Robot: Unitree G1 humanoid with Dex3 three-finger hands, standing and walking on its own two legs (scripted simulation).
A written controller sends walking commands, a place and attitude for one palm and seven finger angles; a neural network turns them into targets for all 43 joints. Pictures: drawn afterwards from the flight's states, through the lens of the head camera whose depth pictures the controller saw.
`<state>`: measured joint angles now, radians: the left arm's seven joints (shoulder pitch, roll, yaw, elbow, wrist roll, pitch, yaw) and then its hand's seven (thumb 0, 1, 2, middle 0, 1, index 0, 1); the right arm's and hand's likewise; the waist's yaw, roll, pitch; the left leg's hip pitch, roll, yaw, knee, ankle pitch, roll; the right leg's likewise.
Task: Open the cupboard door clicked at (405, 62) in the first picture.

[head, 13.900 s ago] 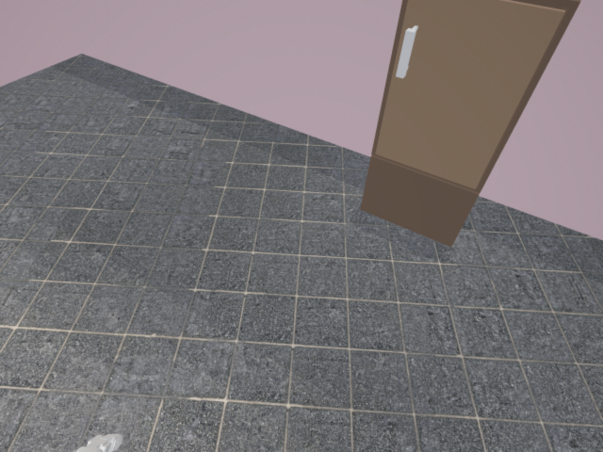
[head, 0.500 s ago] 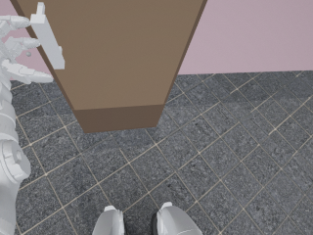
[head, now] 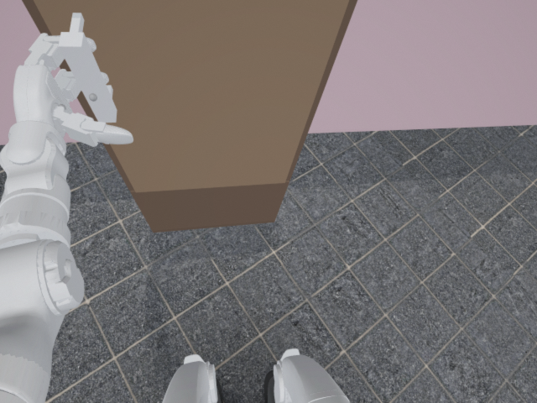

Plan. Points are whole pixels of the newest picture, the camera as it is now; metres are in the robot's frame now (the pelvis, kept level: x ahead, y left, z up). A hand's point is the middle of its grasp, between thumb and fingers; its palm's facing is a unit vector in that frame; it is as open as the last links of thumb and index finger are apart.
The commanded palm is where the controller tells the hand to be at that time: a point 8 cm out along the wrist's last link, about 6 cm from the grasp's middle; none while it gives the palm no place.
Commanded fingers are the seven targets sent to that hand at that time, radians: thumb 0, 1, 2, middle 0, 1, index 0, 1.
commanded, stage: slide the fingers in behind the handle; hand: left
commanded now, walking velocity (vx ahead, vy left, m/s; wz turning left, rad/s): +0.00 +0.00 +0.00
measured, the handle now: (93, 71) +0.58 +0.20 +0.08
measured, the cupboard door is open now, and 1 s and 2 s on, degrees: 0 0 13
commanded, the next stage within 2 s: close the thumb around the handle in 0.64 s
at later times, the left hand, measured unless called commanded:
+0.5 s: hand (105, 94) +0.53 +0.18 +0.08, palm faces +0.05 -1.00 -0.03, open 13.9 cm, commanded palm +0.51 +0.22 +0.08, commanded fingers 0.00 -0.50 0.30 -0.30 -1.20 -0.30 -1.20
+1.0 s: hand (107, 95) +0.53 +0.18 +0.08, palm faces +0.04 -1.00 -0.01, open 12.1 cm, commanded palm +0.51 +0.22 +0.08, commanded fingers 0.00 0.28 0.64 -0.36 -1.28 -0.36 -1.28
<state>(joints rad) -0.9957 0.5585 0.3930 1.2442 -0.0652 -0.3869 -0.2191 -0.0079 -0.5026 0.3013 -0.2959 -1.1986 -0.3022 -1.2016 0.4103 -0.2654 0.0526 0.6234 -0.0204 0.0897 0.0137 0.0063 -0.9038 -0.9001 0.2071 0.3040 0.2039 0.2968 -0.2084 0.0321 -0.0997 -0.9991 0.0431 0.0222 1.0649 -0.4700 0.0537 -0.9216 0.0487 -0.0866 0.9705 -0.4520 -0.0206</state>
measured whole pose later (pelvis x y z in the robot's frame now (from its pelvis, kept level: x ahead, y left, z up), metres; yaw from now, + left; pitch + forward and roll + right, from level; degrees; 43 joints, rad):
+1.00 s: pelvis +0.00 -0.01 +0.00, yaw +0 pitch +23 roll -4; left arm -0.99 0.53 0.38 1.25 -0.07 -0.39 -0.19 -0.01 -0.20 0.43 -0.32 -1.23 -0.33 -1.24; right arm 0.42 -0.27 0.05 0.63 -0.02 0.08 0.02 0.01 -0.90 -0.90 0.21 0.30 0.20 0.30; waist -0.21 0.04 -0.11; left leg -0.99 0.05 0.02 1.05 -0.47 0.04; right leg -0.91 0.05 -0.09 0.96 -0.46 -0.03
